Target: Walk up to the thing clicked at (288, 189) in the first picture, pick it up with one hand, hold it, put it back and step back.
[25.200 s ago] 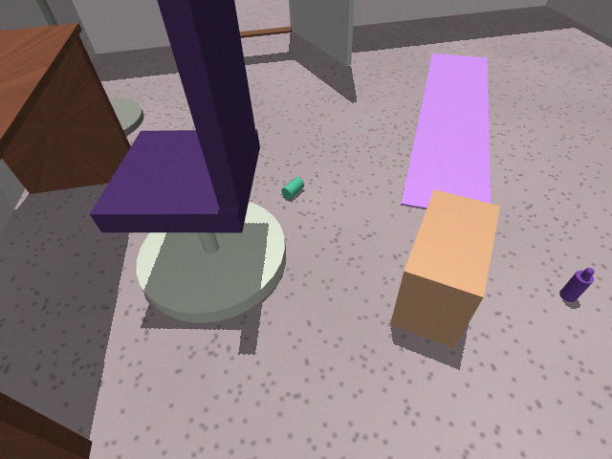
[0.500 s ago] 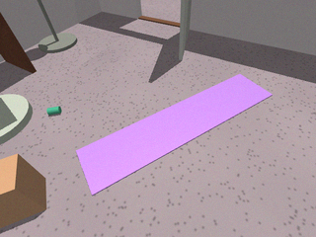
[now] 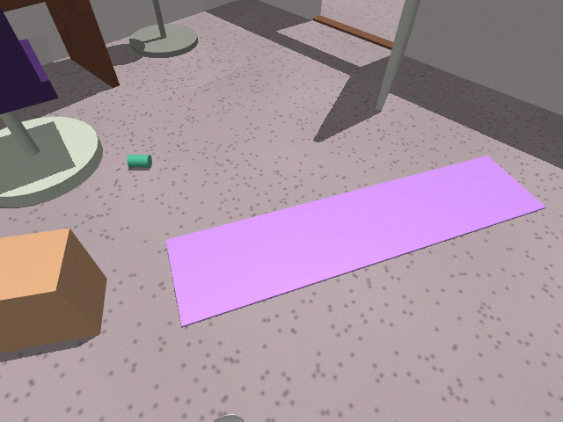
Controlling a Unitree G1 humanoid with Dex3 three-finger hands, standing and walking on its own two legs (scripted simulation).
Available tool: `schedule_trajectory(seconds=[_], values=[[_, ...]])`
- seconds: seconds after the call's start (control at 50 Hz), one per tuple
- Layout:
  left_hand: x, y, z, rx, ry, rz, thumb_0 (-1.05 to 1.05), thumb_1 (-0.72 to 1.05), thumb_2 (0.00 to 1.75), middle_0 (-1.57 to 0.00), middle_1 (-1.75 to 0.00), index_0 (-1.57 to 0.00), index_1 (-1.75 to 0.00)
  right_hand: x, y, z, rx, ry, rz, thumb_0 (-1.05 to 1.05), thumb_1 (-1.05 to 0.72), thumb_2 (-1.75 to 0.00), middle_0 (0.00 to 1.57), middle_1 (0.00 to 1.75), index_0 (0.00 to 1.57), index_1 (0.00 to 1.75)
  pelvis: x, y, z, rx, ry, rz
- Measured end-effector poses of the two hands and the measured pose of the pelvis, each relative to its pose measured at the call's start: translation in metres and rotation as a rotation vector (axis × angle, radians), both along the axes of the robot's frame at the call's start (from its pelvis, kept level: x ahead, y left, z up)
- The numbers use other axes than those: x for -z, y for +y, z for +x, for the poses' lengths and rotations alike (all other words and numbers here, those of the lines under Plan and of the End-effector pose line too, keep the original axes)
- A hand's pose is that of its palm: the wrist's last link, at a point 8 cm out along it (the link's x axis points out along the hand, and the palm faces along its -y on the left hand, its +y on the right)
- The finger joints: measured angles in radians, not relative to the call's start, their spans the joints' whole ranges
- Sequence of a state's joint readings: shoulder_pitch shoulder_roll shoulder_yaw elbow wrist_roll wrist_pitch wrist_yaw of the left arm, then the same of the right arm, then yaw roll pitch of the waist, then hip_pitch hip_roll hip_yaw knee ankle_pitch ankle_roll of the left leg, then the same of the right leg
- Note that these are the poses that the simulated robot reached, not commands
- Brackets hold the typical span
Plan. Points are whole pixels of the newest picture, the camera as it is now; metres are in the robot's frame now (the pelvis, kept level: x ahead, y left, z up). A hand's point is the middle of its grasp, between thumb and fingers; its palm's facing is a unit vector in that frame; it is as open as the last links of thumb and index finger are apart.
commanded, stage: walk up
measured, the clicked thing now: (139, 161) +1.39 +0.79 -0.73
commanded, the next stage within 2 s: none
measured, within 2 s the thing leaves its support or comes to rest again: neither
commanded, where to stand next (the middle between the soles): +0.18 -0.03 m, yaw +22 degrees
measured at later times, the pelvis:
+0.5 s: pelvis +0.14 -0.06 -0.03, yaw +14 degrees
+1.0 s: pelvis +0.14 -0.07 -0.03, yaw +24 degrees
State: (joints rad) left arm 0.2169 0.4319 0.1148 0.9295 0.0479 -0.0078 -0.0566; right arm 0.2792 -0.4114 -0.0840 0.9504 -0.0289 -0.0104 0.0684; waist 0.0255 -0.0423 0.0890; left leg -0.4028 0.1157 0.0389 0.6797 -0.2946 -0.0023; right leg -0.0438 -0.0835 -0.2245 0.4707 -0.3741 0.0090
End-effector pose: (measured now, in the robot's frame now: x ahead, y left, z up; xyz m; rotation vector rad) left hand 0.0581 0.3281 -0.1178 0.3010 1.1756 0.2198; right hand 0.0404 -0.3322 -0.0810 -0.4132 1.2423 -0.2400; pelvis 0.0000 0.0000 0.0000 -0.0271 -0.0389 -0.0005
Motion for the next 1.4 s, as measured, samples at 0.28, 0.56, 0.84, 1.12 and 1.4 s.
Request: schedule_trajectory(seconds=[0.28, 0.56, 0.84, 1.12, 1.4], values=[[0.006, 0.007, 0.072, -0.077, -0.022, -0.026, 0.01, 0.91, 0.9, -0.2, -0.3, -0.2, -0.3, 0.003, 0.023, 0.082, -0.093, -0.022, -0.035, 0.0, -0.9, -0.9, 0.2, 0.3, 0.2, 0.3, 0.007, 0.004, 0.088, -0.135, -0.013, 0.05], [-0.006, -0.077, 0.097, -0.23, -0.028, 0.053, 0.01, 0.91, 0.9, -0.2, -0.3, -0.2, -0.3, 0.04, -0.04, 0.269, -0.306, -0.12, -0.019, 0.01, -0.9, -0.9, 0.2, 0.3, 0.2, 0.3, 0.021, -0.07, 0.145, -0.267, 0.012, 0.067], [-0.02, -0.095, 0.048, -0.354, -0.033, 0.113, 0.01, 0.9, 0.9, -0.21, -0.3, -0.21, -0.3, 0.036, -0.007, 0.344, -0.494, -0.116, 0.07, 0.0, -0.9, -0.9, 0.2, 0.3, 0.2, 0.3, 0.013, -0.09, 0.16, -0.386, 0.022, 0.049], [0.004, -0.074, -0.011, -0.455, 0.028, 0.083, 0.01, 0.9, 0.9, -0.2, -0.3, -0.2, -0.3, 0.033, 0.029, 0.319, -0.528, -0.126, 0.073, 0.0, -0.9, -0.9, 0.2, 0.3, 0.2, 0.3, 0.021, -0.07, 0.135, -0.459, 0.017, 0.027], [-0.01, -0.099, -0.033, -0.42, 0.063, 0.095, 0.01, 0.9, 0.9, -0.21, -0.3, -0.21, -0.3, 0.047, 0.025, 0.308, -0.495, -0.109, 0.135, 0.01, -0.9, -0.9, 0.2, 0.3, 0.2, 0.3, 0.015, -0.076, 0.125, -0.462, 0.005, 0.025]])
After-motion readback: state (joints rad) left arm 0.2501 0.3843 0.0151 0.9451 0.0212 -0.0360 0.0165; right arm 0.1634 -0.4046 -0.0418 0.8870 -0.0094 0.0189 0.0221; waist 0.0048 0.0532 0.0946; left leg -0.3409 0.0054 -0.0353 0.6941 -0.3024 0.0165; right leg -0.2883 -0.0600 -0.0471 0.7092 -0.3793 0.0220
